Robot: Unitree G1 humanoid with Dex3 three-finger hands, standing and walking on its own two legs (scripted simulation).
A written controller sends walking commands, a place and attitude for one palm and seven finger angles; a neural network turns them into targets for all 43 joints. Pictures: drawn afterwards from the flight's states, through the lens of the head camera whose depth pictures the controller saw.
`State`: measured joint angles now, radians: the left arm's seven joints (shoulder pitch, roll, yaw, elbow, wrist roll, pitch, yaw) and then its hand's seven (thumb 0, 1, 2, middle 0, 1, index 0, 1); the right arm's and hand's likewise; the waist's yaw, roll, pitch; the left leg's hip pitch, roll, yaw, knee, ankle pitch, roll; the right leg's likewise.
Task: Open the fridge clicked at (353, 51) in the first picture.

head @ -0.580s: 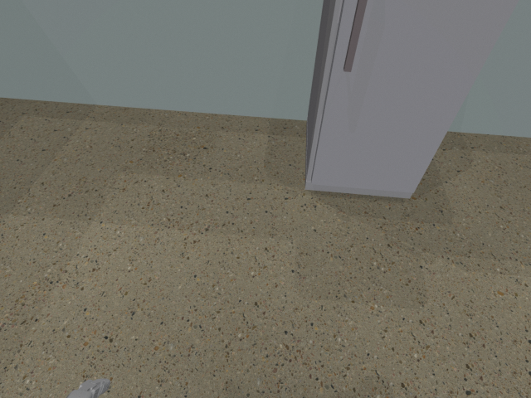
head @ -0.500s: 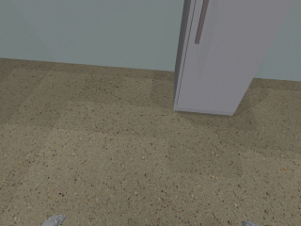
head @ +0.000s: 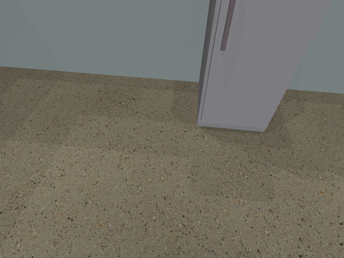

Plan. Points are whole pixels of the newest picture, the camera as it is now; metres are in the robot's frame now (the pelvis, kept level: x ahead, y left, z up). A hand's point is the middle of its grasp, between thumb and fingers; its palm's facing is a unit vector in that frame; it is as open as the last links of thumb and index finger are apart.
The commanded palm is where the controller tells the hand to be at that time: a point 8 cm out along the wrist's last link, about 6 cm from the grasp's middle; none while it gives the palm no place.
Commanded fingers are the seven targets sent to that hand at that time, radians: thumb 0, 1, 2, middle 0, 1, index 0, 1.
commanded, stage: stand and wait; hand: left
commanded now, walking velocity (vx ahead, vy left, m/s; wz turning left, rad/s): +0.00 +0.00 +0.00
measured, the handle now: (231, 5) +1.16 -0.21 +0.15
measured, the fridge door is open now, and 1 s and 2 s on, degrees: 0 0 0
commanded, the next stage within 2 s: look at it before walking up in 0.38 s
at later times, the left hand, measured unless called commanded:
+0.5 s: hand out of the picture +0.06 +0.24 -0.15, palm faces -0.04 -0.94 -0.33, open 7.3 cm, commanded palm none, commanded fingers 0.00 0.90 0.90 -0.20 -0.30 -0.20 -0.30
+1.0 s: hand out of the picture +0.06 +0.25 -0.15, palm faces -0.05 -0.94 -0.33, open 7.3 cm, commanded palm none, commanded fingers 0.00 0.90 0.90 -0.20 -0.30 -0.20 -0.30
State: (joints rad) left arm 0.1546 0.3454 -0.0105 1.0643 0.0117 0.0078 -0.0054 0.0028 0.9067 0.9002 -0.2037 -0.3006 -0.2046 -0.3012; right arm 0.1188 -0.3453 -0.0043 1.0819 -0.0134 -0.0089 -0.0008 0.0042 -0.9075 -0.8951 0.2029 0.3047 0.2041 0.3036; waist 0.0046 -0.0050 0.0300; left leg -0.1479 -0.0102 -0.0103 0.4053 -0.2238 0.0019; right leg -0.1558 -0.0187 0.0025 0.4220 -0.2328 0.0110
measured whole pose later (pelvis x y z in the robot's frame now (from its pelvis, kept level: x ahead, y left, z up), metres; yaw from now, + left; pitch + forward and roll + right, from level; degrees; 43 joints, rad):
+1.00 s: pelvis -0.01 +0.00 +0.00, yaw -1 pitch -2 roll +0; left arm 0.14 0.34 -0.01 1.09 0.01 0.00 -0.01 0.00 0.91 0.90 -0.20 -0.30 -0.20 -0.30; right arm 0.11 -0.34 0.00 1.12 -0.01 -0.02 0.00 0.00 -0.91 -0.90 0.20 0.30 0.20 0.30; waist 0.00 0.00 0.03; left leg -0.14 0.00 0.00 0.36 -0.19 0.00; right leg -0.15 -0.01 0.01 0.37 -0.19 0.01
